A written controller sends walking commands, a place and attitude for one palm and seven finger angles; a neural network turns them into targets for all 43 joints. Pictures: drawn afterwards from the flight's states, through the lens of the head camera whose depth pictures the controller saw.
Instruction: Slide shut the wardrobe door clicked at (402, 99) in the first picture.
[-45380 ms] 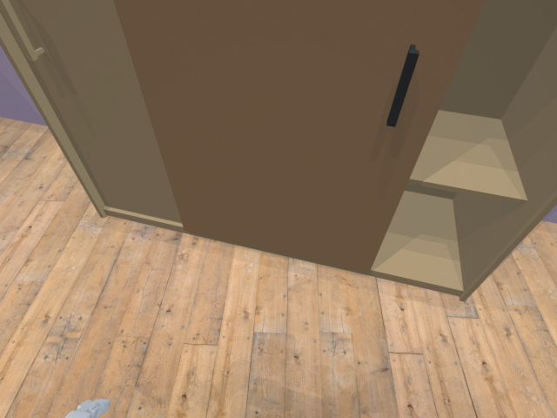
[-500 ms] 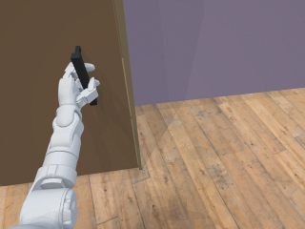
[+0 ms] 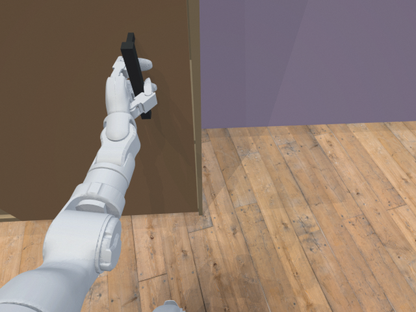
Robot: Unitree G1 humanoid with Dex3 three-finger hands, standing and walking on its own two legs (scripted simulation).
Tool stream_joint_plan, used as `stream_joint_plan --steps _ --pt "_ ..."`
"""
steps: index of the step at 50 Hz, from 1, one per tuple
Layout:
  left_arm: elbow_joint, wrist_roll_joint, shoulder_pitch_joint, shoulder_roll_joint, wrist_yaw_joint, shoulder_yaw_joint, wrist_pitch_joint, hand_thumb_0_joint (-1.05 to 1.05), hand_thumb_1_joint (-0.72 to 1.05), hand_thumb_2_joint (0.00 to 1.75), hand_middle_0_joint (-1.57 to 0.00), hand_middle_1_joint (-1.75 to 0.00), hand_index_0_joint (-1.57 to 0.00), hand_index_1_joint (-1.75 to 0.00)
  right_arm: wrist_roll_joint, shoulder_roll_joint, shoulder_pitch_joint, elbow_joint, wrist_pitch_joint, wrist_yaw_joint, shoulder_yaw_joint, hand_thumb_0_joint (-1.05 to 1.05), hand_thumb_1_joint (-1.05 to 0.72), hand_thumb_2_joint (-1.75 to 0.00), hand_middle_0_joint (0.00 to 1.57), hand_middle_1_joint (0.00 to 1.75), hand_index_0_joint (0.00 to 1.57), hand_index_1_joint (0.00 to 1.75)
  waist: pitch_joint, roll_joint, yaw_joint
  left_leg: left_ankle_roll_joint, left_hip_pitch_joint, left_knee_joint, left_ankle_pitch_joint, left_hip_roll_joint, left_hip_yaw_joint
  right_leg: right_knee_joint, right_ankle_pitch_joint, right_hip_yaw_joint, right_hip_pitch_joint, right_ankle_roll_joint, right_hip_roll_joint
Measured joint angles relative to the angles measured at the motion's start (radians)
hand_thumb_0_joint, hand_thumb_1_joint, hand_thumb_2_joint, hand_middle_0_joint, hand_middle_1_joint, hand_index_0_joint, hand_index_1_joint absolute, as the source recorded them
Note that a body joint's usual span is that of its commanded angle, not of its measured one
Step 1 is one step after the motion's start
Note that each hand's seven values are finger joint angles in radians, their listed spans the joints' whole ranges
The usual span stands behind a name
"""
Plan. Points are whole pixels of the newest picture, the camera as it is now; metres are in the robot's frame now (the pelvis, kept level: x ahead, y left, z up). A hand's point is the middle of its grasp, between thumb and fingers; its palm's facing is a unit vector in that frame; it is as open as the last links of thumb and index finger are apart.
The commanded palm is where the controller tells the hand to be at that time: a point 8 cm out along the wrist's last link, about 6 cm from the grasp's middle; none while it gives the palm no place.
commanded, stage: tug the door sideways, standing still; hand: left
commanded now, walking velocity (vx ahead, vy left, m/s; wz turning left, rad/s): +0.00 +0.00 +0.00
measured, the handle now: (139, 79) +0.54 +0.13 +0.12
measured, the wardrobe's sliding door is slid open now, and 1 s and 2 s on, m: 0.00 0.00 0.00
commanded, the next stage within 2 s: step sideways, sliding the door along in 0.36 s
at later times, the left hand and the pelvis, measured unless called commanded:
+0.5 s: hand (150, 96) +0.49 +0.11 +0.12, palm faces +0.10 -1.00 -0.02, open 5.6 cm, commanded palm +0.47 +0.14 +0.13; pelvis -0.01 +0.01 +0.00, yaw +0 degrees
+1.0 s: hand (152, 95) +0.49 +0.10 +0.13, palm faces +0.17 -0.98 -0.13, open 5.9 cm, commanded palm +0.47 +0.09 +0.13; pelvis +0.03 -0.05 +0.01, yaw +1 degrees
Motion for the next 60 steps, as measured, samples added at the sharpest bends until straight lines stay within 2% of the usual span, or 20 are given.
stream_joint_plan --steps 10,24,26,27,31,35,37,41,44,47,48,50,52,53,56,60 --pt "0.043 -0.002 -0.045 0.001 0.018 -0.031 -0.023 0.0 0.79 0.82 -0.32 -1.4 -0.29 -1.4 -0.007 -0.006 0.034 0.034 -0.034 0.004 -0.004 0.01 -0.91 -0.9 0.2 0.3 0.2 0.3 0.004 -0.001 -0.002 0.005 -0.029 0.014 0.006 -0.004 -0.007 0.011 0.004 -0.007 -0.025 0.004 -0.004" --pt "0.058 -0.002 -0.066 -0.012 0.02 -0.052 -0.027 0.0 0.78 0.82 -0.34 -1.4 -0.3 -1.4 -0.008 -0.004 -0.006 0.016 -0.063 0.009 -0.001 0.01 -0.91 -0.9 0.2 0.3 0.2 0.3 0.0 -0.006 0.003 0.013 -0.044 0.029 0.001 -0.011 -0.007 0.021 0.002 -0.007 -0.036 0.012 -0.01" --pt "0.046 0.037 -0.056 0.003 -0.019 -0.014 -0.012 -0.01 0.77 0.82 -0.35 -1.4 -0.31 -1.4 0.011 -0.004 -0.032 0.017 -0.043 -0.016 0.011 0.01 -0.91 -0.9 0.2 0.3 0.2 0.3 0.02 -0.012 0.008 0.017 -0.014 0.017 0.0 -0.005 0.011 0.014 0.005 0.011 -0.016 0.015 -0.007" --pt "0.043 0.042 -0.049 0.017 -0.032 -0.011 -0.001 -0.01 0.75 0.81 -0.36 -1.4 -0.32 -1.4 0.02 -0.003 -0.044 0.014 -0.031 -0.035 0.016 0.01 -0.91 -0.9 0.2 0.3 0.2 0.3 0.03 -0.012 0.009 0.019 0.008 0.004 0.002 -0.003 0.021 0.004 0.01 0.021 0.001 0.018 -0.005" --pt "0.057 0.033 -0.039 0.055 -0.067 -0.012 0.049 -0.01 0.73 0.81 -0.39 -1.39 -0.35 -1.4 0.041 -0.007 -0.071 -0.007 -0.009 -0.092 0.024 0.01 -0.91 -0.9 0.2 0.3 0.2 0.3 0.067 -0.006 0.018 0.025 0.091 -0.034 0.005 0.0 0.058 0.002 0.02 0.059 0.052 0.02 -0.007" --pt "0.087 0.005 -0.041 0.072 -0.073 0.006 0.084 0.01 0.73 0.81 -0.38 -1.35 -0.36 -1.4 0.046 -0.003 -0.095 -0.005 0.003 -0.124 0.033 0.01 -0.91 -0.9 0.2 0.3 0.2 0.3 0.11 0.001 0.024 0.021 0.171 -0.054 -0.003 -0.003 0.077 0.06 -0.009 0.086 0.082 0.011 0.0" --pt "0.1 -0.001 -0.043 0.077 -0.072 0.016 0.099 0.01 0.74 0.81 -0.38 -1.33 -0.35 -1.4 0.048 0.001 -0.101 0.004 0.008 -0.131 0.043 0.01 -0.91 -0.9 0.2 0.3 0.2 0.3 0.128 0.002 0.03 0.012 0.204 -0.062 -0.005 -0.003 0.076 0.02 0.005 0.085 0.114 0.006 0.005" --pt "0.107 -0.021 -0.03 0.071 -0.056 0.02 0.115 0.02 0.75 0.81 -0.36 -1.3 -0.33 -1.4 0.058 -0.008 -0.102 0.026 0.008 -0.135 0.046 0.01 -0.91 -0.9 0.2 0.3 0.2 0.3 0.156 0.053 0.033 -0.013 0.25 -0.068 -0.014 0.025 0.031 -0.053 0.025 0.042 0.195 -0.032 0.04" --pt "0.097 -0.016 -0.03 0.05 -0.05 0.008 0.128 0.02 0.76 0.81 -0.34 -1.28 -0.32 -1.4 0.066 -0.008 -0.094 0.047 0.009 -0.129 0.044 0.01 -0.91 -0.9 0.2 0.3 0.2 0.3 0.171 0.046 0.045 0.006 0.253 -0.018 0.008 0.036 0.023 -0.119 0.037 0.008 0.259 -0.056 0.05" --pt "0.044 -0.011 -0.023 0.029 -0.049 -0.041 0.139 0.02 0.76 0.82 -0.33 -1.29 -0.3 -1.4 0.065 -0.019 -0.087 0.048 0.001 -0.126 0.037 0.01 -0.91 -0.9 0.2 0.3 0.2 0.3 0.189 0.012 0.08 0.028 0.279 -0.017 0.037 0.029 0.032 -0.14 0.031 -0.01 0.299 -0.068 0.045" --pt "0.016 -0.015 -0.012 0.027 -0.05 -0.058 0.137 0.02 0.76 0.82 -0.34 -1.29 -0.29 -1.4 0.063 -0.026 -0.09 0.045 -0.004 -0.127 0.032 0.01 -0.91 -0.9 0.2 0.3 0.2 0.3 0.192 0.003 0.095 0.024 0.309 -0.062 0.036 0.03 0.038 -0.109 0.025 -0.009 0.286 -0.058 0.043" --pt "-0.046 -0.038 0.01 0.035 -0.053 -0.088 0.131 0.02 0.76 0.83 -0.35 -1.32 -0.27 -1.4 0.057 -0.039 -0.112 0.032 -0.013 -0.121 0.009 0.01 -0.91 -0.9 0.2 0.3 0.2 0.3 0.21 -0.004 0.111 -0.024 0.356 -0.137 -0.02 0.035 0.039 0.086 0.01 0.028 0.191 -0.006 0.046" --pt "-0.105 -0.047 0.019 0.047 -0.053 -0.096 0.131 0.01 0.77 0.84 -0.36 -1.33 -0.23 -1.4 0.051 -0.043 -0.15 0.018 -0.024 -0.109 -0.014 0.01 -0.91 -0.9 0.2 0.3 0.2 0.3 0.264 -0.007 0.117 -0.057 0.386 -0.162 -0.014 0.032 0.029 0.271 -0.048 0.076 0.102 0.0 0.041" --pt "-0.133 -0.05 0.023 0.05 -0.051 -0.097 0.134 0.01 0.78 0.84 -0.36 -1.34 -0.21 -1.4 0.05 -0.046 -0.165 0.011 -0.026 -0.104 -0.02 0.01 -0.91 -0.9 0.2 0.3 0.2 0.3 0.288 -0.001 0.12 -0.064 0.398 -0.169 -0.005 0.037 0.019 0.3 -0.055 0.091 0.069 0.0 0.034" --pt "-0.197 -0.046 0.035 0.052 -0.051 -0.095 0.152 0.01 0.78 0.85 -0.35 -1.35 -0.18 -1.4 0.056 -0.041 -0.19 -0.014 -0.026 -0.098 -0.02 0.01 -0.91 -0.9 0.2 0.3 0.19 0.3 0.342 0.014 0.131 -0.084 0.439 -0.183 -0.003 0.06 -0.019 0.172 0.027 0.114 0.041 0.005 -0.012" --pt "-0.263 -0.04 0.074 0.074 -0.062 -0.08 0.183 0.01 0.77 0.85 -0.37 -1.35 -0.17 -1.4 0.07 -0.005 -0.185 -0.051 -0.034 -0.099 0.005 0.01 -0.91 -0.9 0.2 0.3 0.2 0.3 0.36 0.003 0.159 -0.139 0.485 -0.148 -0.055 0.099 -0.059 -0.07 0.224 0.105 0.109 0.024 -0.05"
